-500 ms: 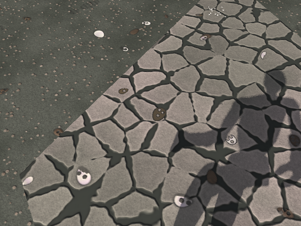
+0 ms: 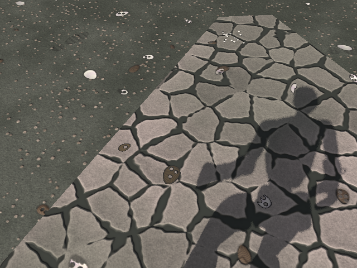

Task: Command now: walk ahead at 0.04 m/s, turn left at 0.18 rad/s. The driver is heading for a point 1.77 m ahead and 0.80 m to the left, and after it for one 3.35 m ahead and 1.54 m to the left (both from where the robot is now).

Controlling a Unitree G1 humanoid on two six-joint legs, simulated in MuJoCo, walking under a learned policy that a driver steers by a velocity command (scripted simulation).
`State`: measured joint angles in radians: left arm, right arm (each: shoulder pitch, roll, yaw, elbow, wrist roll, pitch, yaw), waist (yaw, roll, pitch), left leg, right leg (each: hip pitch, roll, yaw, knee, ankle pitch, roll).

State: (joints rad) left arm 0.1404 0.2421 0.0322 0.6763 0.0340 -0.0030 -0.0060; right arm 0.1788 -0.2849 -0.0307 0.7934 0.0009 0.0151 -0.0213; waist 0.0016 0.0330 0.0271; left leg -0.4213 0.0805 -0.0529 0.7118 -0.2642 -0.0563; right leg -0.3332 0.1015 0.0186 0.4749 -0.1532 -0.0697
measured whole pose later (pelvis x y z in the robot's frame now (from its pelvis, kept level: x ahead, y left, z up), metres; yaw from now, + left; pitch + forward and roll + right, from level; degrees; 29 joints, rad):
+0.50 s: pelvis +0.02 +0.04 +0.00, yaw +16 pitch +2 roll -1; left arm 0.16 0.29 0.08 0.71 0.00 0.02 0.04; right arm 0.13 -0.31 -0.08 0.66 0.03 0.06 0.01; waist 0.03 0.00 0.06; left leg -0.44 0.05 0.01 0.85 -0.41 -0.06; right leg -0.25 -0.07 -0.16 0.47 -0.25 0.00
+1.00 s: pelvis +0.03 +0.07 +0.00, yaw +33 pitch +2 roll -1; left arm 0.10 0.29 0.08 0.72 -0.01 -0.01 0.01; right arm 0.17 -0.32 -0.08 0.61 0.01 0.05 -0.02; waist -0.02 0.01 0.03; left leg -0.33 -0.11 -0.19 0.53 -0.23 0.04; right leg -0.37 0.04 0.09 0.65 -0.34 0.07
